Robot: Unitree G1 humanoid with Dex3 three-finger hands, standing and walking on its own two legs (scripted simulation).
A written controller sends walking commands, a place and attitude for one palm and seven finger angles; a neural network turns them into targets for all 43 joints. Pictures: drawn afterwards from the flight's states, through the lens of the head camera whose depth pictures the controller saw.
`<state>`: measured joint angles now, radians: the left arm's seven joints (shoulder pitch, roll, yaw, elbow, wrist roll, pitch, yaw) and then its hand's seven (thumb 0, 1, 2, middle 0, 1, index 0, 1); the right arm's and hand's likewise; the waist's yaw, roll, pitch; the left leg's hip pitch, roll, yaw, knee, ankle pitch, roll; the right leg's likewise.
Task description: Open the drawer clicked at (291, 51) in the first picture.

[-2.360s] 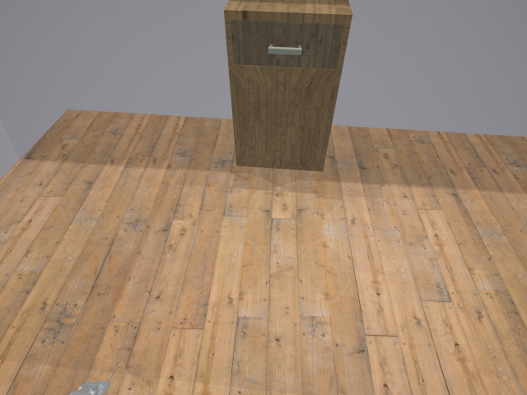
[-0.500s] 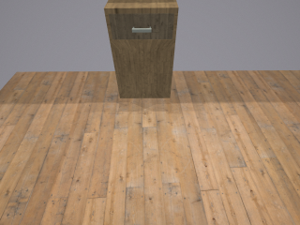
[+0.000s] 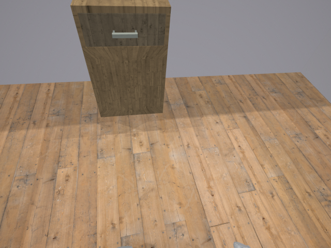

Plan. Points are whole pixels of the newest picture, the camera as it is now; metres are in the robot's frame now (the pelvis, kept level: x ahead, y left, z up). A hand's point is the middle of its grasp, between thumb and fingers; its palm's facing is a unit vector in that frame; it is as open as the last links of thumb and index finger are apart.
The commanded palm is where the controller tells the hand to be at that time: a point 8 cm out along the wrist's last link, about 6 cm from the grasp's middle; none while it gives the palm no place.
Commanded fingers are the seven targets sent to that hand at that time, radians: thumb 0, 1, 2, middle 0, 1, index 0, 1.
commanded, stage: walk to a spot facing it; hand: left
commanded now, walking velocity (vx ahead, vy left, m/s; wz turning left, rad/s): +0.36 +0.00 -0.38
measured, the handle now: (125, 33) +1.13 +0.33 -0.06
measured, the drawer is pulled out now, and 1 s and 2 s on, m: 0.00 0.00 0.00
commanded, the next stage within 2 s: turn to face it in 0.64 s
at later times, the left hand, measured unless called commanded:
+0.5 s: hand (134, 185) +0.32 +0.12 -0.15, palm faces -0.17 -0.97 -0.20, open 7.3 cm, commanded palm none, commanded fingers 0.00 0.90 0.90 -0.20 -0.30 -0.20 -0.30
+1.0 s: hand (138, 142) +0.49 +0.14 -0.16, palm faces -0.15 -0.98 -0.16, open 7.3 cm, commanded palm none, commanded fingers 0.00 0.90 0.90 -0.20 -0.30 -0.20 -0.30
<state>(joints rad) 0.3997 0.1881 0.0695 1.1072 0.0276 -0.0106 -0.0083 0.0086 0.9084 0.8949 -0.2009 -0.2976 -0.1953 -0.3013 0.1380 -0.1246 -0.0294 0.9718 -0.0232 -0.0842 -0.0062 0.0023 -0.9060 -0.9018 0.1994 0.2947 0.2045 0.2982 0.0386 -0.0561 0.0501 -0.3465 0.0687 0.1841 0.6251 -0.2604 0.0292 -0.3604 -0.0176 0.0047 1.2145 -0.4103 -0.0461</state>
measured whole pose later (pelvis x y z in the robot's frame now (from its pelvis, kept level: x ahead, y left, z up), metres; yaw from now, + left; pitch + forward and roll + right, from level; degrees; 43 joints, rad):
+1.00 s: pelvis +0.38 -0.02 +0.02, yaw -10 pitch -1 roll -1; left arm 0.17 0.18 0.06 1.03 0.02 0.01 0.01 0.01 0.93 0.90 -0.20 -0.30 -0.19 -0.30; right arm 0.33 -0.13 -0.03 1.09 -0.02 -0.04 -0.02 0.00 -0.93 -0.90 0.20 0.29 0.20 0.30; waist -0.03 -0.03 0.04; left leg -0.19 0.02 0.15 0.43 -0.23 0.05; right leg -0.44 -0.09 -0.07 0.86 -0.32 0.05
